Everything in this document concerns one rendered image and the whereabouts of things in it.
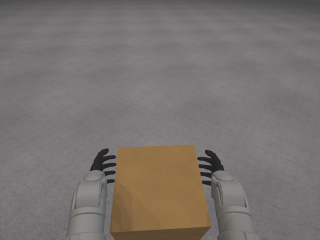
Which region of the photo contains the right robot forearm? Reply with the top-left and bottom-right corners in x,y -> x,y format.
211,170 -> 261,240

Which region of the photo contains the carton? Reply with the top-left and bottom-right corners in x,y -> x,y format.
109,144 -> 211,240

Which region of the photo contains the right robot hand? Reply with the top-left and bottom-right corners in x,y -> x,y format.
197,150 -> 225,186

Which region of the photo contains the left robot hand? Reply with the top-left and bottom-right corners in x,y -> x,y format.
90,148 -> 117,184

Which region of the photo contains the left robot forearm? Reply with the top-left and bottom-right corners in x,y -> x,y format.
62,170 -> 107,240

